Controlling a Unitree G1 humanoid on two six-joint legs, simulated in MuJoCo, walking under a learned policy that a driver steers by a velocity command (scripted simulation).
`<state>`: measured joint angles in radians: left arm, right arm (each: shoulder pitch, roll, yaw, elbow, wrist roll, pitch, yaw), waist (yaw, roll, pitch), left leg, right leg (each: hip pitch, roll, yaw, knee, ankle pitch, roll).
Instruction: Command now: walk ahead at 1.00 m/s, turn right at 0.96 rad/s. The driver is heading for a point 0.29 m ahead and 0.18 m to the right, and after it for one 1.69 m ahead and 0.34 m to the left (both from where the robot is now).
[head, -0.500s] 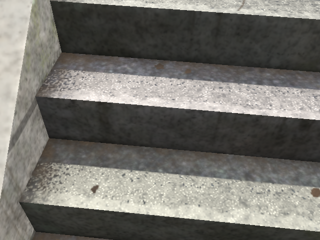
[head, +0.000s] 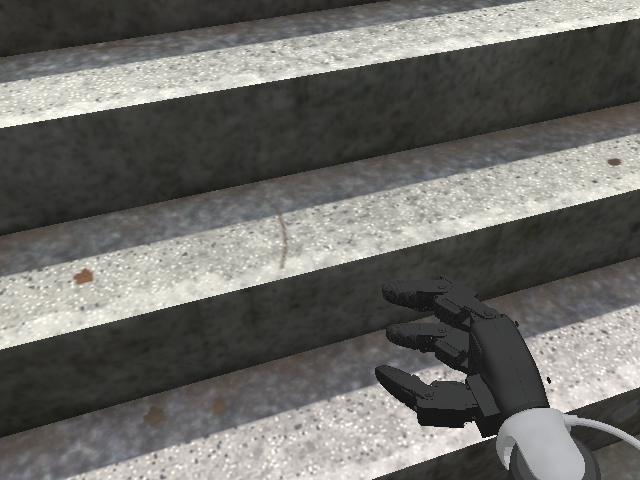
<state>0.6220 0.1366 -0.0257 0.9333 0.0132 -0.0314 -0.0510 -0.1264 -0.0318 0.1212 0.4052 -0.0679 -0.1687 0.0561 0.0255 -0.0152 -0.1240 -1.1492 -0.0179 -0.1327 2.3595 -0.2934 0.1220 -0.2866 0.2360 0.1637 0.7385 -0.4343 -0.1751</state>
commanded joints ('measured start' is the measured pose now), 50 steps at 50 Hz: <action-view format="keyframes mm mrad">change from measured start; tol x64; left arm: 1 -185 55 3 -85 -24 -40 10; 50 -421 397 148 -228 -23 91 104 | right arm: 1 -131 46 48 -141 -12 -2 -12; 8 564 -434 -173 96 39 24 -98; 50 195 -190 -127 19 66 229 -106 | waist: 1 -96 76 249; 8 -335 139 -435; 50 -72 -153 -16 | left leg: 1 -162 16 159 -44 -133 -32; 6 1050 -42 204 -1024 -330 -69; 10 1015 451 -994 -1974 -427 202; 23 764 225 55 -1944 637 35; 32 87 48 84 10 -208 -190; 50 486 2 304 -879 -468 -65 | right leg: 1 -264 -201 384 -451 187 -60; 7 -141 -223 228 41 2072 -15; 9 -423 -45 164 871 408 7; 11 -740 -142 117 1274 254 70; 22 -177 -272 -315 208 145 255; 28 654 -788 247 -139 1932 -50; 33 214 -672 98 -449 309 -15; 50 136 -630 -473 -501 636 8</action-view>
